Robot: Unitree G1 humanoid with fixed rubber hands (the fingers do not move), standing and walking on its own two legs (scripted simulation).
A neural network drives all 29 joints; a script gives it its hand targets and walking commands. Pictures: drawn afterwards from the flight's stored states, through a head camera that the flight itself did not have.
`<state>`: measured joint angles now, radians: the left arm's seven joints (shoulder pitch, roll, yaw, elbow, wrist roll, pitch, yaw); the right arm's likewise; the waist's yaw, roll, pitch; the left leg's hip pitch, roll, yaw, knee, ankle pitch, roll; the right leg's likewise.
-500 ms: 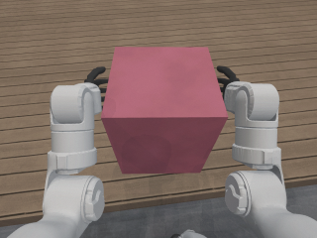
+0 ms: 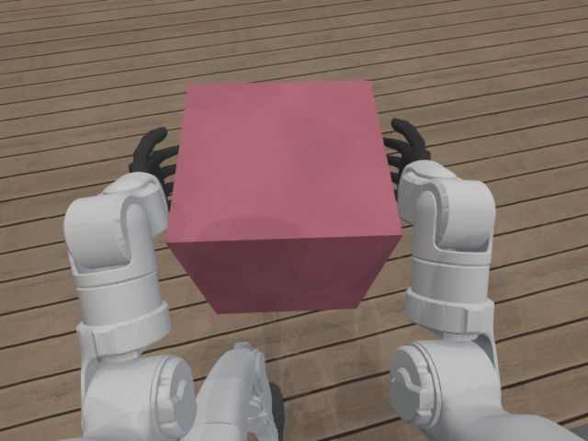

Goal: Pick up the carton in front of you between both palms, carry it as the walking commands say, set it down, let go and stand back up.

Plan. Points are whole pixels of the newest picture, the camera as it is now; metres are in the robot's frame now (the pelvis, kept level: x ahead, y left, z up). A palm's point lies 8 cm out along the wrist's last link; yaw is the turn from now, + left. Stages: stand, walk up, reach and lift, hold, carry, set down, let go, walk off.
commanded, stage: carry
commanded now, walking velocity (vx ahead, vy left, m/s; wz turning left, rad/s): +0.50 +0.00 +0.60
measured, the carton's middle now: (284, 212) +0.40 +0.00 +0.06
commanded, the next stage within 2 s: none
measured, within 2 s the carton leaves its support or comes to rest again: neither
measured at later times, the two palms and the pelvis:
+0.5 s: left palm out of the picture +0.70 +0.28 +0.33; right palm out of the picture +0.80 +0.00 +0.34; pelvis +0.38 +0.03 +0.14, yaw +14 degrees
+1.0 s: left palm out of the picture +0.91 +0.44 +0.20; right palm out of the picture +1.01 +0.16 +0.20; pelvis +0.68 +0.19 +0.15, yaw +19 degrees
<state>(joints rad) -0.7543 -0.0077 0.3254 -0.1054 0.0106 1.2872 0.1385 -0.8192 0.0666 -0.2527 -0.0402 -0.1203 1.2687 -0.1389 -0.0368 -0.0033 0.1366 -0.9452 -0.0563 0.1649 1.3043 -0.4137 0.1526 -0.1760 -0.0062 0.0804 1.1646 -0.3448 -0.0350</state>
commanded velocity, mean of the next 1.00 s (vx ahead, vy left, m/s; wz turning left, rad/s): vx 0.50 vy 0.00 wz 0.22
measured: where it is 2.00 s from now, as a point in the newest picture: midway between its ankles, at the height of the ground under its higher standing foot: (202, 122)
